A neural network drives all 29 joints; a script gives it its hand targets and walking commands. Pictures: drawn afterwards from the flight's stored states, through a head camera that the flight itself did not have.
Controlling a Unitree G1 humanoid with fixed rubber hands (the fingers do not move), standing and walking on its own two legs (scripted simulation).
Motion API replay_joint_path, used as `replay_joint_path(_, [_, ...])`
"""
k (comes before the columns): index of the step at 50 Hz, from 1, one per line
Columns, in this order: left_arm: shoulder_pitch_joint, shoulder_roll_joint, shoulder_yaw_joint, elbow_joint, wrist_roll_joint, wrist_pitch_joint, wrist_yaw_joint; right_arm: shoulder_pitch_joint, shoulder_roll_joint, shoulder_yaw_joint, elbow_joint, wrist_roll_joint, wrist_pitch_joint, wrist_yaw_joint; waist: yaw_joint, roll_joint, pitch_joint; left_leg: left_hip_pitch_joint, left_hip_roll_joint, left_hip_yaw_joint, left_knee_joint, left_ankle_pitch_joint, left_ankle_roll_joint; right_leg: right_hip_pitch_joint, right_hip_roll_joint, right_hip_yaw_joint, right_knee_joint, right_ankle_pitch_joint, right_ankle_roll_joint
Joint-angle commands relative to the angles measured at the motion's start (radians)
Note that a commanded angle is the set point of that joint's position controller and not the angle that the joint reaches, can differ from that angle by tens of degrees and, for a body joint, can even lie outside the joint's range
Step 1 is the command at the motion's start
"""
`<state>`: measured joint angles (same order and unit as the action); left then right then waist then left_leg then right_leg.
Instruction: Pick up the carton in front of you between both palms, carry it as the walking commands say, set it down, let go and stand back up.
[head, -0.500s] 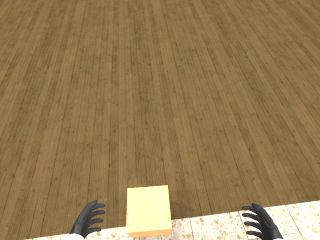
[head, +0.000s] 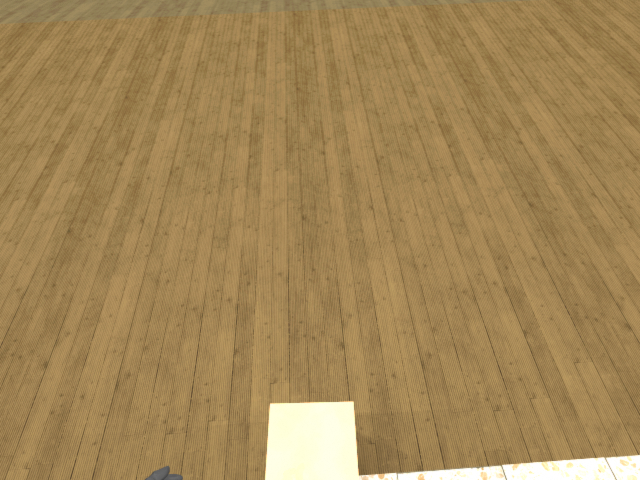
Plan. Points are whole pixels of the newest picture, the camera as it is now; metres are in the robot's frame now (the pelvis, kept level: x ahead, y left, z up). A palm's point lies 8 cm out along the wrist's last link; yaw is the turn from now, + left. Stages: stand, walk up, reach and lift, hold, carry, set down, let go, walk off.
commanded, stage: stand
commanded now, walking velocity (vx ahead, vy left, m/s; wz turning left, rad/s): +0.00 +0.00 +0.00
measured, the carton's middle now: (313, 457) +0.34 +0.07 -0.63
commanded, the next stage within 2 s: none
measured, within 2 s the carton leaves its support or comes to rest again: neither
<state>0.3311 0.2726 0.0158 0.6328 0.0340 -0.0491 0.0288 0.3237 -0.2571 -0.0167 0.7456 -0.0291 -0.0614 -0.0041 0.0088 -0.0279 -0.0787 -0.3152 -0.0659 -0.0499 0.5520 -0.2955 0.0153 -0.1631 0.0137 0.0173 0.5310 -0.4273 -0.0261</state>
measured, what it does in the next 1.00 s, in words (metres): stands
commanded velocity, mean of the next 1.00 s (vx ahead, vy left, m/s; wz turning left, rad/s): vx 0.00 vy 0.00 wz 0.00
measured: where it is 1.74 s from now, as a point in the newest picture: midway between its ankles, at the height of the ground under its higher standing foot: outside the picture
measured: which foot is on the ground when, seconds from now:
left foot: down 0.00-1.00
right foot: down 0.00-1.00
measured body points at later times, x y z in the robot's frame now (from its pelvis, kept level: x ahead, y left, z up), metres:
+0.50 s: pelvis +0.01 +0.00 -0.01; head +0.01 +0.01 +0.44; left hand +0.04 +0.27 -0.14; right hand +0.08 -0.25 -0.14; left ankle -0.01 +0.11 -0.73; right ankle -0.10 -0.10 -0.73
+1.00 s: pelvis -0.01 +0.00 +0.00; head -0.01 +0.01 +0.45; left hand -0.06 +0.24 -0.15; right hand +0.00 -0.23 -0.15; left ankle -0.01 +0.11 -0.73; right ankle -0.10 -0.10 -0.73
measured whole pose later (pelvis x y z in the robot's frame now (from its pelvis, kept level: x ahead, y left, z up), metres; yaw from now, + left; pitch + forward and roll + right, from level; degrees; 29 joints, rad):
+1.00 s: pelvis -0.01 +0.00 +0.00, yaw +3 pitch +0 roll +0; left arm 0.44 0.20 -0.03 1.00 0.02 0.00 0.06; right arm 0.34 -0.18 0.03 1.06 -0.01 0.01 -0.04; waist 0.01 -0.02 -0.01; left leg -0.26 -0.08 -0.11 0.57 -0.30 0.02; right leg -0.06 0.01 -0.04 0.49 -0.42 -0.03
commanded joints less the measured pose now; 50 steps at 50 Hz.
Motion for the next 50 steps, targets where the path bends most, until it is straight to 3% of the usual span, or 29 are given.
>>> replay_joint_path(1, [0.021,0.105,0.023,-0.051,-0.008,-0.015,0.009,0.015,-0.105,-0.019,-0.034,0.005,-0.013,-0.007,0.005,0.011,-0.031,0.032,0.11,-0.103,-0.011,0.388,0.008,0.003,-0.108,0.077,-0.024,0.46,0.011])
replay_joint_path(12, [0.094,0.105,0.012,0.017,-0.019,0.019,0.026,0.053,-0.103,-0.009,0.023,0.011,0.02,-0.027,0.006,0.009,0.013,0.027,0.096,-0.094,0.047,0.422,0.03,-0.009,-0.101,0.034,0.002,0.558,0.001])
replay_joint_path(34, [0.172,0.067,-0.011,0.22,-0.014,0.051,0.031,0.063,-0.07,0.013,0.171,0.012,0.064,-0.039,0.004,0.028,0.116,0.04,0.088,-0.137,-0.005,0.335,0.042,0.007,-0.089,0.016,-0.075,0.325,-0.021])
replay_joint_path(50, [0.206,0.01,-0.031,0.374,-0.014,0.048,0.03,0.073,-0.01,0.035,0.317,0.017,0.072,-0.04,0.001,0.026,0.165,0.048,0.088,-0.147,-0.057,0.294,0.037,0.024,-0.097,0.018,-0.126,0.279,-0.026])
